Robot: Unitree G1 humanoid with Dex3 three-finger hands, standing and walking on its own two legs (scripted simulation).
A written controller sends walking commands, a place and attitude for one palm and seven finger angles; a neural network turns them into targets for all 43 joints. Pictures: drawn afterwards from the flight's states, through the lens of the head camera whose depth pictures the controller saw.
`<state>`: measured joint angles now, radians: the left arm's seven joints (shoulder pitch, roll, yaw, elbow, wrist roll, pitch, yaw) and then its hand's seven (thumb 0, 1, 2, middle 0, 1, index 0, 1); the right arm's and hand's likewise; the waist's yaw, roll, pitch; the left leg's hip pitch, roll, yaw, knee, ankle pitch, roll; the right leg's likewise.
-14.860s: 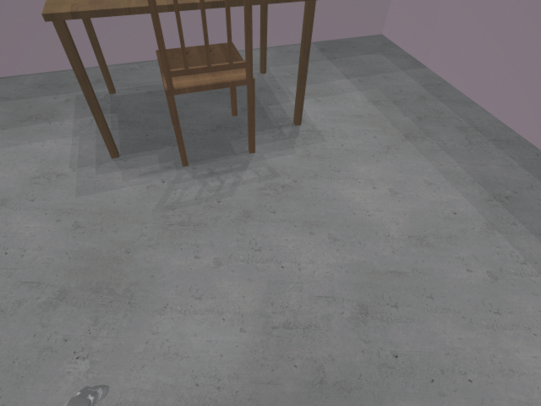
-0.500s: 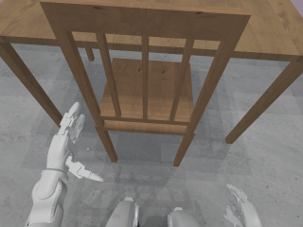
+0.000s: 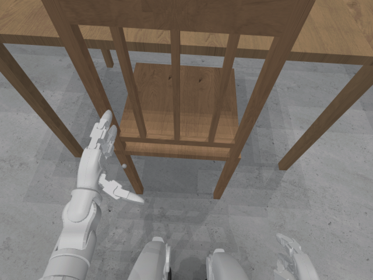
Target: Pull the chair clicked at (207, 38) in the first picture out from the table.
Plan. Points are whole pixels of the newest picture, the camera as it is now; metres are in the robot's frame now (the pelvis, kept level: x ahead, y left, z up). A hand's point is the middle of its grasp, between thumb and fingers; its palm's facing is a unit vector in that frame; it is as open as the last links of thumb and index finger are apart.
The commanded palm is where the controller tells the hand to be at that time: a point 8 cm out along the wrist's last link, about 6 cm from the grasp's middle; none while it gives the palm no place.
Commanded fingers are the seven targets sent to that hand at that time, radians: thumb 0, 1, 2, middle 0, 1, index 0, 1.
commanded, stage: aim the fingers beside a spindle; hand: left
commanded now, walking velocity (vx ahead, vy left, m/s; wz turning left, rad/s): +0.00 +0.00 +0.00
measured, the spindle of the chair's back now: (176, 97) +0.50 +0.04 +0.06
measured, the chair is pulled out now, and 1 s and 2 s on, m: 0.00 0.00 0.00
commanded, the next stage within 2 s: none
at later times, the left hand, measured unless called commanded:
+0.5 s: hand (126, 163) +0.35 +0.15 +0.01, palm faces -0.01 -1.00 -0.05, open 16.9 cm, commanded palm +0.33 +0.19 +0.02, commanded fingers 0.00 -0.50 0.30 -0.06 -0.08 -0.06 -0.08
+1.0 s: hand (122, 160) +0.35 +0.15 +0.03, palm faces -0.04 -1.00 -0.05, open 17.0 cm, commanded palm +0.33 +0.19 +0.01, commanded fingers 0.00 -0.50 0.30 -0.06 -0.08 -0.06 -0.08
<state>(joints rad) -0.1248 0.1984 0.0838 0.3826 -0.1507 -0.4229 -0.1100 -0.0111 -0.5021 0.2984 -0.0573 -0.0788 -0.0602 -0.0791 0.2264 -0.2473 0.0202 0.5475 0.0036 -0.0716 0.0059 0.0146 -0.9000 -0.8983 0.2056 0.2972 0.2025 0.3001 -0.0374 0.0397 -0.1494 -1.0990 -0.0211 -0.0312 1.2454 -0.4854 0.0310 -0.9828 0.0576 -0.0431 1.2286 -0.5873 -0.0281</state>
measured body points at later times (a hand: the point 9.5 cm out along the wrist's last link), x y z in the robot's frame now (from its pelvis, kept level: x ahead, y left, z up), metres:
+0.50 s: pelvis +0.00 -0.01 -0.01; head +0.10 +0.00 +0.43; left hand +0.35 +0.20 +0.02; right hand +0.13 -0.26 -0.12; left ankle +0.06 +0.10 -0.63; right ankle +0.00 -0.11 -0.63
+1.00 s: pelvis +0.00 +0.00 +0.00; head +0.10 +0.01 +0.43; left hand +0.35 +0.20 +0.04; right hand +0.14 -0.24 -0.11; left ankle +0.06 +0.10 -0.63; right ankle +0.00 -0.11 -0.63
